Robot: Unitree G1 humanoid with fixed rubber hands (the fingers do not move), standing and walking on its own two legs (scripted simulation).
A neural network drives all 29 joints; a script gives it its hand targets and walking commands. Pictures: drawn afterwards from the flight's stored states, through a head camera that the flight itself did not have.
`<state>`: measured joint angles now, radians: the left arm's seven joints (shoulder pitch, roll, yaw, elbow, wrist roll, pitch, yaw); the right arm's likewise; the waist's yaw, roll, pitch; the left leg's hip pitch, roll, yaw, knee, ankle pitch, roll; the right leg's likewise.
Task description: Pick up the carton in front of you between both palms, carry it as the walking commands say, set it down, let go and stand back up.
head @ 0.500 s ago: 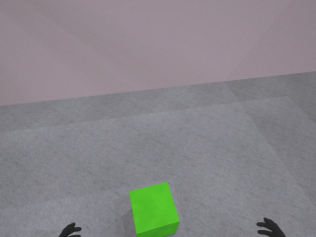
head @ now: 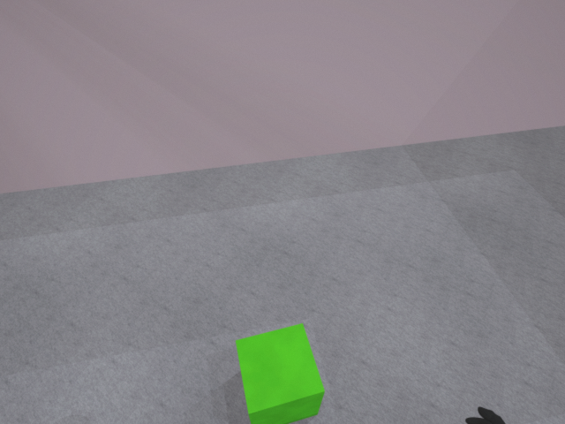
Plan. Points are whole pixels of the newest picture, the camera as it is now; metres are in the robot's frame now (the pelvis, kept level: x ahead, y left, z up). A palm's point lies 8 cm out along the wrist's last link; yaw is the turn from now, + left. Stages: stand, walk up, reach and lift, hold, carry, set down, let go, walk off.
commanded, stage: stand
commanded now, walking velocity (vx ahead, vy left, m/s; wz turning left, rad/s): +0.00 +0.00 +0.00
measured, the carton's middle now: (278, 379) +0.39 +0.04 -0.65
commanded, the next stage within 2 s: none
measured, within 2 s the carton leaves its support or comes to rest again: neither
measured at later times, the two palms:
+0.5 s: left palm out of the picture +0.07 +0.29 -0.11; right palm out of the picture +0.08 -0.30 -0.10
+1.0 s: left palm out of the picture +0.07 +0.29 -0.11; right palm out of the picture +0.08 -0.31 -0.10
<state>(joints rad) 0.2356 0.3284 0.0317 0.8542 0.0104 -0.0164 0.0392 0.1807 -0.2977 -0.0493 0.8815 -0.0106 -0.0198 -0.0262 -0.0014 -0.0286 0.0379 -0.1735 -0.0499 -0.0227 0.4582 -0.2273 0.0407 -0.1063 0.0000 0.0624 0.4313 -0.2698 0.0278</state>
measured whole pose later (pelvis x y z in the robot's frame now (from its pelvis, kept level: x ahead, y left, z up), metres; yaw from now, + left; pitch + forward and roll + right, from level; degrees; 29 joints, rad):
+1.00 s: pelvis -0.01 -0.01 +0.01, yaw +0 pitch -3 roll +0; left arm 0.20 0.36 0.02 0.96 0.00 -0.03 0.03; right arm 0.15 -0.34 -0.03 1.00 0.00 -0.02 -0.02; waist 0.00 -0.02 0.04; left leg -0.15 -0.04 -0.03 0.38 -0.17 0.03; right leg -0.09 0.01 0.06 0.36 -0.22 0.02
